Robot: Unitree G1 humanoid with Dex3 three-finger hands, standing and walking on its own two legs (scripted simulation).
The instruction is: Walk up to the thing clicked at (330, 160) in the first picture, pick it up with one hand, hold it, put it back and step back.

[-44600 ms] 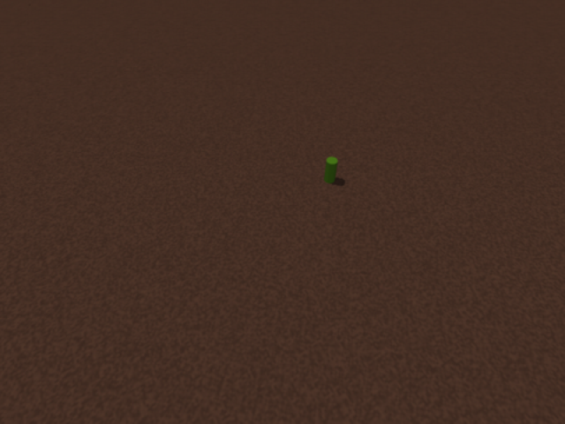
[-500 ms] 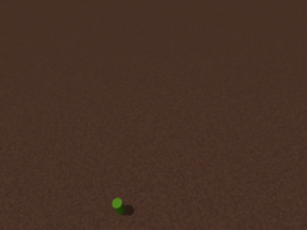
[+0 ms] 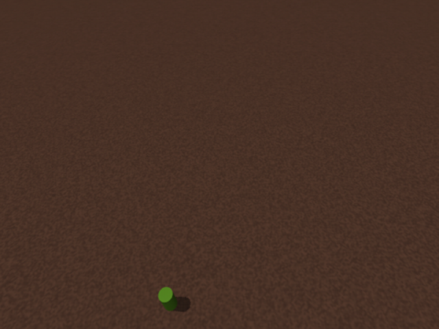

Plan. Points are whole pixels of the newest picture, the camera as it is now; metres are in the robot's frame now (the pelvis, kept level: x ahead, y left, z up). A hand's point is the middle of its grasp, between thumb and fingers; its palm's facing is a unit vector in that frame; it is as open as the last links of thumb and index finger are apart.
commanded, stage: stand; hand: left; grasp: from the side
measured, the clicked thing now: (168, 299) +0.36 +0.25 -0.72
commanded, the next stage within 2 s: step back in 0.70 s
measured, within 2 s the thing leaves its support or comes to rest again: neither
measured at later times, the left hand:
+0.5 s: hand out of the picture +0.09 +0.25 -0.15, palm faces +0.00 -0.94 -0.35, open 7.4 cm
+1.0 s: hand out of the picture +0.09 +0.30 -0.17, palm faces -0.03 -0.92 -0.39, open 7.4 cm
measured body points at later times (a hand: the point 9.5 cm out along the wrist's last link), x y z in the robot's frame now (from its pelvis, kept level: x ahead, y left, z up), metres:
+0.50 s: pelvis +0.01 +0.00 +0.00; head +0.02 -0.01 +0.45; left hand +0.09 +0.29 -0.13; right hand +0.08 -0.30 -0.14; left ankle -0.01 +0.13 -0.75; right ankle +0.01 -0.10 -0.75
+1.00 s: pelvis -0.04 +0.04 -0.02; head +0.03 +0.04 +0.43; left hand +0.09 +0.35 -0.14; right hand +0.04 -0.30 -0.14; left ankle -0.07 +0.15 -0.73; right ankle +0.01 -0.10 -0.75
